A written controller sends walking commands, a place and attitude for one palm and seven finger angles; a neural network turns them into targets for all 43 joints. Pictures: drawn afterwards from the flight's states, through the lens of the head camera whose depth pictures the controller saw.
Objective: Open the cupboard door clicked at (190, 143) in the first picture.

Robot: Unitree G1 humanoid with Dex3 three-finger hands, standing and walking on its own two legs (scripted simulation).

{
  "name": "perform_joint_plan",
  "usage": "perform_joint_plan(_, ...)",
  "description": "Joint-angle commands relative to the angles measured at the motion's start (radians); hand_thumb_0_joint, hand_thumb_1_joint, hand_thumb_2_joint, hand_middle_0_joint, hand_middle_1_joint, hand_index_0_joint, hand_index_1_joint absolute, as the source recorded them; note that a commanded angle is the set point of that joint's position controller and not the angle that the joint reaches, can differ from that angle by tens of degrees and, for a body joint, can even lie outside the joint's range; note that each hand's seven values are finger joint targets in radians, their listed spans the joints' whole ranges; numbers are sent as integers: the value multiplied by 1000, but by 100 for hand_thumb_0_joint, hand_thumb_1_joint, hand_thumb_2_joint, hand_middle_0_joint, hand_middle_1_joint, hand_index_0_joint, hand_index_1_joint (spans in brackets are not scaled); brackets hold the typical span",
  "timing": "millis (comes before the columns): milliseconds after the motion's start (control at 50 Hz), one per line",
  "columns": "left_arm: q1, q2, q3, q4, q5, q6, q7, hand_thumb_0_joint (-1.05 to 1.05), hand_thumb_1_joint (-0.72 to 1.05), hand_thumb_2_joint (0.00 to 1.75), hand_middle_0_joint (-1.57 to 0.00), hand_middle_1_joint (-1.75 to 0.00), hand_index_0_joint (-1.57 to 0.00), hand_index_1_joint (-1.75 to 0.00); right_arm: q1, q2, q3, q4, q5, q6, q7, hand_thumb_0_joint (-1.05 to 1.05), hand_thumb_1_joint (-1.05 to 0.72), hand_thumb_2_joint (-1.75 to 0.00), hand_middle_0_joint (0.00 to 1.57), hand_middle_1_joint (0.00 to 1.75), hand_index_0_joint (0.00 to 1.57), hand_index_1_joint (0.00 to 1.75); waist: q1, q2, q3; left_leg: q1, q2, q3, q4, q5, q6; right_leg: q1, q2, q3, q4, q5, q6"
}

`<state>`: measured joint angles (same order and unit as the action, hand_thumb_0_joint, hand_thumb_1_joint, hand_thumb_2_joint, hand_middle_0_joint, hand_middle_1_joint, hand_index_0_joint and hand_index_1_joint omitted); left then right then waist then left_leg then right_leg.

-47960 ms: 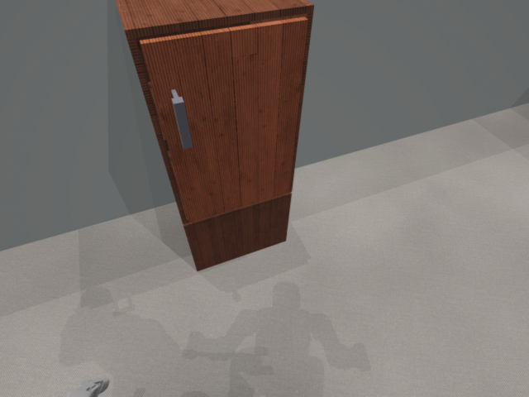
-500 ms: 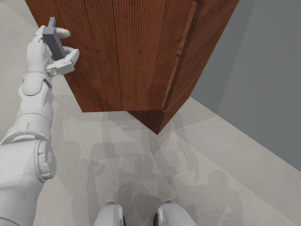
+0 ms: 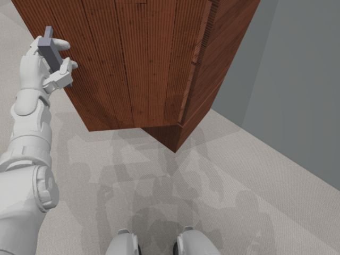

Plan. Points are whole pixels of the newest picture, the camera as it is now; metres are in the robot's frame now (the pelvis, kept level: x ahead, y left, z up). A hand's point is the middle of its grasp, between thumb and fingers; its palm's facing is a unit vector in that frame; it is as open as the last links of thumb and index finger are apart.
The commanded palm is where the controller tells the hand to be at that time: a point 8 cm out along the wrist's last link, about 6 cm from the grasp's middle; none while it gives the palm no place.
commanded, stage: pull the door open along its arc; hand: left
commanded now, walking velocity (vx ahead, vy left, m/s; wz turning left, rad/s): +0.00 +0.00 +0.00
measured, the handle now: (58, 58) +0.56 +0.21 +0.08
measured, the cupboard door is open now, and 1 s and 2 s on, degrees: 45 91 89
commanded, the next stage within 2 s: open thumb and fingers to let go in 0.90 s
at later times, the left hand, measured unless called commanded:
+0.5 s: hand (89, 123) +0.38 +0.13 +0.09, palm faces +0.30 -0.95 +0.08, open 6.2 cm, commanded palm +0.32 +0.18 +0.08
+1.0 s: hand (142, 164) +0.29 +0.03 +0.09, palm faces +0.35 -0.94 -0.01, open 6.2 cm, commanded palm +0.25 +0.08 +0.08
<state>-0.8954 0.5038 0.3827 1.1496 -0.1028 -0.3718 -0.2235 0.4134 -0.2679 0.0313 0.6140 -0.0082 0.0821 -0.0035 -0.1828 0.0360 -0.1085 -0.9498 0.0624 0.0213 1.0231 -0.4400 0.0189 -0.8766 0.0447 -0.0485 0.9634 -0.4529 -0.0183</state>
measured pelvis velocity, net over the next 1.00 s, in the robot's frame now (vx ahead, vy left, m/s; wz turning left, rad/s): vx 0.01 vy -0.04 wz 0.07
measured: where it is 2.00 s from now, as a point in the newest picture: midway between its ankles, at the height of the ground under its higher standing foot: outside the picture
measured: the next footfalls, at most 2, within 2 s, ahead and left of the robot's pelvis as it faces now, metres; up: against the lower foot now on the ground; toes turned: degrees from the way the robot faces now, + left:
none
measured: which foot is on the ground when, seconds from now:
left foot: down 0.00-1.00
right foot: down 0.00-1.00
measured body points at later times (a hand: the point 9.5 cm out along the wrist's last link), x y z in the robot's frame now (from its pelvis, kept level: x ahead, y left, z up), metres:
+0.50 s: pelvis +0.01 -0.01 +0.02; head +0.06 -0.01 +0.47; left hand +0.36 +0.18 +0.09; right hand +0.16 -0.24 -0.08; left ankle +0.02 +0.11 -0.67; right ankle +0.00 -0.11 -0.67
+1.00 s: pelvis +0.01 -0.04 +0.02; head +0.03 -0.06 +0.47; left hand +0.27 +0.08 +0.09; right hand +0.17 -0.26 -0.08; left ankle +0.02 +0.11 -0.67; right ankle +0.00 -0.11 -0.67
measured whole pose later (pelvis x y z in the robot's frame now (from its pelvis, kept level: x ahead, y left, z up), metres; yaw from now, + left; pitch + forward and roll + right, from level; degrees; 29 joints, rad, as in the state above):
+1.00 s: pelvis +0.01 -0.04 +0.02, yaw +4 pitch +8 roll +1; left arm 0.13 -0.09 -0.24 0.11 0.08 -0.22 0.54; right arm 0.24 -0.20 0.00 0.55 -0.06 0.03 0.02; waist -0.03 0.04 -0.12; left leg -0.59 0.03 -0.01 0.86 -0.40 -0.04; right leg -0.54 0.02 -0.08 0.89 -0.48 -0.07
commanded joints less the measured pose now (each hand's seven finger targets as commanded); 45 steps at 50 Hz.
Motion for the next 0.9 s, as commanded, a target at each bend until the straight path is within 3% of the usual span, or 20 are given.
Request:
perform_joint_plan(0,-218,201,19,-271,-37,-59,-37,0,90,90,-40,-135,-40,-135,129,-172,-69,-88,13,-13,-6,0,-90,-90,20,30,20,30,60,54,-502,396,-47,-36,-109,407,19,262,22,20,-122,448,4)
perform_joint_plan(20,-169,196,25,-287,-45,-61,-38,0,90,90,-40,-135,-40,-135,126,-172,-68,-99,14,-12,-4,0,-90,-90,20,30,20,30,74,63,-505,398,-51,-34,-111,426,19,279,22,21,-120,468,0)
perform_joint_plan(60,-63,151,6,-322,-63,-50,-41,0,90,90,-40,-135,-40,-135,105,-165,-72,-113,22,-9,-1,0,-90,-90,20,30,20,30,84,19,-468,378,-52,-19,-126,416,21,310,21,23,-133,490,5)
perform_joint_plan(140,147,86,-17,-504,-98,-47,-35,0,90,90,-40,-135,-40,-135,64,-151,-80,-153,33,-15,9,0,-90,-90,20,30,20,30,127,47,-473,433,-53,-6,-154,493,18,368,16,19,-139,565,1)
perform_joint_plan(180,248,43,-39,-558,-114,-35,-27,0,90,90,-40,-135,-40,-135,43,-147,-81,-167,38,-18,13,0,-90,-90,20,30,20,30,133,-1,-406,419,-51,-2,-171,480,18,373,15,14,-153,563,4)
perform_joint_plan(220,323,30,-43,-655,-124,-38,-16,0,90,90,-40,-135,-40,-135,23,-144,-83,-182,41,-26,15,0,-90,-90,20,30,20,30,143,12,-395,432,-53,1,-179,492,18,390,12,14,-152,572,2)
perform_joint_plan(240,364,-4,53,-693,-175,-24,85,0,90,90,-40,-135,-40,-135,-6,-114,-81,-187,37,-36,16,0,-90,-90,20,30,20,30,211,-4,-380,406,-53,9,-195,480,7,403,11,4,-163,551,6)
perform_joint_plan(280,439,-143,-14,-751,-166,2,226,0,90,90,-40,-135,-40,-135,-33,-100,-79,-187,33,-58,27,0,-90,-90,20,30,20,30,193,-12,-320,415,-52,8,-209,459,-7,373,12,-13,-171,508,10)
perform_joint_plan(320,475,-151,-24,-811,-119,4,319,0,90,90,-40,-135,-40,-135,-42,-103,-81,-181,20,-67,34,0,-90,-90,20,30,20,30,191,-44,-301,412,-52,4,-205,456,-8,376,8,-13,-164,501,8)
perform_joint_plan(340,492,-178,-41,-848,-96,2,366,0,90,90,-40,-135,-40,-135,-55,-95,-82,-181,12,-70,38,0,-90,-90,20,30,20,30,194,-19,-327,428,-53,6,-203,471,-10,382,3,-9,-153,514,8)
perform_joint_plan(400,529,-276,-136,-915,-5,6,493,0,90,90,-40,-135,-40,-135,-87,-78,-80,-183,-11,-73,50,0,-90,-90,20,30,20,30,191,-33,-315,434,-52,4,-198,451,-12,371,-9,-9,-145,493,7)
perform_joint_plan(420,541,-303,-156,-933,13,9,537,0,90,90,-40,-135,-40,-135,-92,-75,-81,-184,-18,-73,51,0,-90,-90,20,30,20,30,186,-81,-319,429,-51,-3,-193,444,-8,380,-7,-9,-146,489,7)
perform_joint_plan(500,560,-434,-288,-1008,107,37,680,0,90,90,-40,-135,-40,-135,-154,-57,-77,-189,-32,-66,57,0,-90,-90,20,30,20,30,185,-19,-314,451,-52,-8,-200,385,-16,363,-20,-9,-149,415,-3)
perform_joint_plan(520,561,-444,-311,-1021,129,42,704,0,90,90,-40,-135,-40,-135,-156,-56,-78,-186,-37,-64,55,0,-90,-90,20,30,20,30,175,-48,-308,448,-52,-13,-196,372,-11,363,-18,-7,-156,406,-3)
perform_joint_plan(600,586,-528,-427,-1070,174,63,736,0,90,90,-40,-135,-40,-135,-196,-46,-78,-195,-44,-57,43,0,-90,-90,20,30,20,30,160,-64,-283,458,-56,-7,-205,307,-8,373,-30,8,-188,377,-3)
perform_joint_plan(620,603,-539,-450,-1082,180,65,737,0,90,90,-40,-135,-40,-135,-197,-46,-78,-198,-46,-57,39,0,-90,-90,20,30,20,30,152,-92,-270,459,-54,-10,-206,304,-5,378,-30,10,-199,378,-3)
perform_joint_plan(640,633,-558,-467,-1093,174,70,737,0,90,90,-40,-135,-40,-135,-211,-41,-77,-203,-45,-59,35,0,-90,-90,20,30,20,30,160,-96,-269,460,-57,-6,-210,295,-5,391,-34,13,-205,383,-1)
perform_joint_plan(720,679,-606,-533,-1131,166,79,734,0,90,90,-40,-135,-40,-135,-238,-30,-69,-206,-44,-67,23,0,-90,-90,20,30,20,30,154,-127,-223,457,-60,-11,-221,252,-4,404,-44,29,-242,351,3)
perform_joint_plan(740,709,-628,-552,-1158,160,77,734,0,90,90,-40,-135,-40,-135,-252,-26,-69,-213,-44,-73,22,0,-90,-90,20,30,20,30,160,-107,-232,462,-62,-7,-220,249,-3,410,-50,35,-245,360,6)
perform_joint_plan(880,904,-690,-648,-1241,206,91,753,0,90,90,-40,-135,-40,-135,-273,-4,-61,-229,-47,-101,25,0,-90,-90,20,30,20,30,166,-134,-201,453,-71,-14,-216,234,-5,436,-73,56,-266,392,14)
